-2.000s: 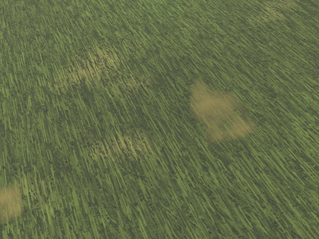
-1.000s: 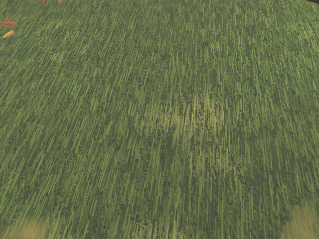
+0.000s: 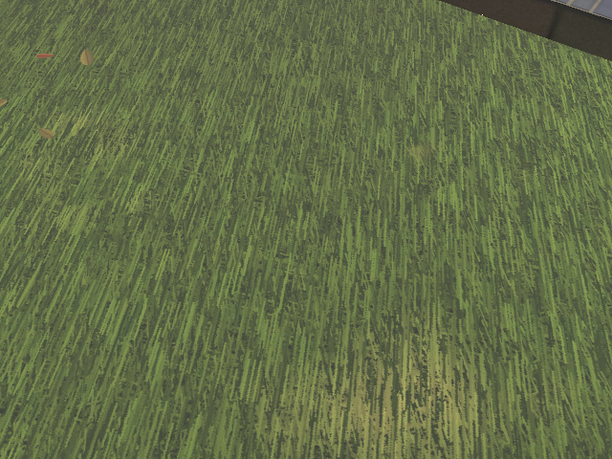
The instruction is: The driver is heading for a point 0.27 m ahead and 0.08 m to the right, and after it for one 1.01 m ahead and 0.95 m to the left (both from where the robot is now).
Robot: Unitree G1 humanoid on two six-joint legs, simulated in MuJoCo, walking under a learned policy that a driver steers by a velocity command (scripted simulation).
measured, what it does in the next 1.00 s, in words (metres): walks ahead, turning left: left foot, then right foot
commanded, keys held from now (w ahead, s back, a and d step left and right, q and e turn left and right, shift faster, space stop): w+e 0.08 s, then w+q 0.92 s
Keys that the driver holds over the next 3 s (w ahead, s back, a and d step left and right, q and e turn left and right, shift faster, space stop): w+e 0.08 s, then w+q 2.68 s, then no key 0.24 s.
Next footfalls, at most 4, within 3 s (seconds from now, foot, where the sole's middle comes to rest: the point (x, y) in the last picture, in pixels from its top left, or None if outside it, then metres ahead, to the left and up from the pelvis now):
0.32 left None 0.35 0.14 -0.77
0.82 right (339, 379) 0.63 -0.03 -0.77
1.32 left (192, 318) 0.79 0.32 -0.77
1.80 right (204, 211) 1.13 0.33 -0.77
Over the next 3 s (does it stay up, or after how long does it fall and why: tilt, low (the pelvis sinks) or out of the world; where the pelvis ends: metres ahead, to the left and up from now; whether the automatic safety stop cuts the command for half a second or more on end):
stays up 1.22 0.86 0.00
